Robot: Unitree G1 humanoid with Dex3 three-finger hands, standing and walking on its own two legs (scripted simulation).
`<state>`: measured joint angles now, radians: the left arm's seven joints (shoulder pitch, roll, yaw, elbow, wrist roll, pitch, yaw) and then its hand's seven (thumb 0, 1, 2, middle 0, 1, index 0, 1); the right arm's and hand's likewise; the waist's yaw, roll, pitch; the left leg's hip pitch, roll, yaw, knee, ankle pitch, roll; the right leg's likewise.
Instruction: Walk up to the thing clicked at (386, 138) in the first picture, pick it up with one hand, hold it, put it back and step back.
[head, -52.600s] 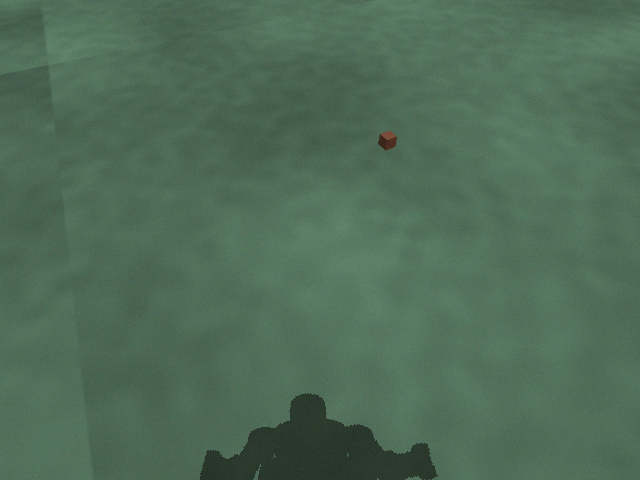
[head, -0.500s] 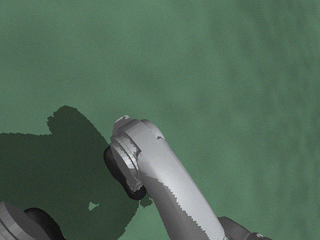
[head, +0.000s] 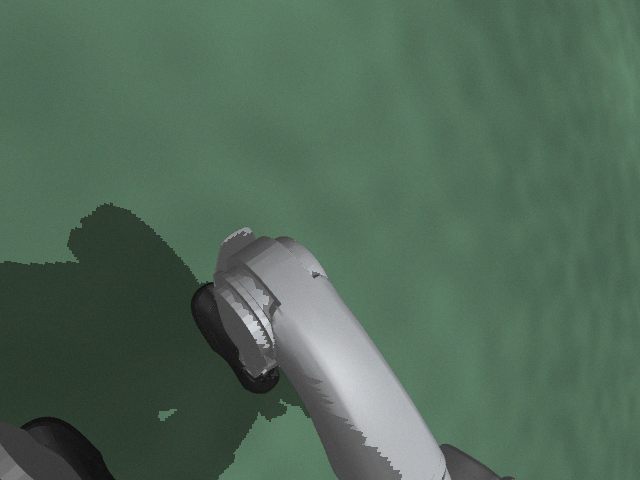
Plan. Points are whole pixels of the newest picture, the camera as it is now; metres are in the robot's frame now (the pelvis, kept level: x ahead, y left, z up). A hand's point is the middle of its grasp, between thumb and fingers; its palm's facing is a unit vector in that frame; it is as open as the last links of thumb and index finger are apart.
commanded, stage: rest palm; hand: left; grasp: from above
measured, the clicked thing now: out of the picture +0.54 +0.28 -0.30
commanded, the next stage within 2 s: close in 0.20 s
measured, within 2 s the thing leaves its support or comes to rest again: neither
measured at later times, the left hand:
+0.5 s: hand out of the picture +0.53 +0.27 -0.27, palm faces -0.25 -0.35 -0.90, open 13.2 cm
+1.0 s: hand out of the picture +0.53 +0.28 -0.26, palm faces -0.25 -0.36 -0.90, open 11.7 cm
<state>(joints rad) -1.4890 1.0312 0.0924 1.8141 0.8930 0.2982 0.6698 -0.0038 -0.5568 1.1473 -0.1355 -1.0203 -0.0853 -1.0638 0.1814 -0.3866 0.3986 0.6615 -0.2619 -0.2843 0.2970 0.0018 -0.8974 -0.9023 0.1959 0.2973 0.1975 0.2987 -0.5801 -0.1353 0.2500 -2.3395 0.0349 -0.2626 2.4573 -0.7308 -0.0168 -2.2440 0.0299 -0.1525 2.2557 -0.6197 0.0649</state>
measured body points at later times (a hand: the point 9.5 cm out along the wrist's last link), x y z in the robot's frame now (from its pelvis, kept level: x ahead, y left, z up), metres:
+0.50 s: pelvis +0.00 +0.00 +0.00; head +0.34 +0.09 +0.28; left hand +0.54 +0.28 -0.22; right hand -0.04 -0.23 -0.03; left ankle +0.05 +0.13 -0.30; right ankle +0.12 -0.12 -0.30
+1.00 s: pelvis +0.00 +0.00 +0.00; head +0.34 +0.09 +0.28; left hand +0.54 +0.29 -0.21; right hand -0.04 -0.23 -0.03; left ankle +0.05 +0.13 -0.30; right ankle +0.12 -0.12 -0.30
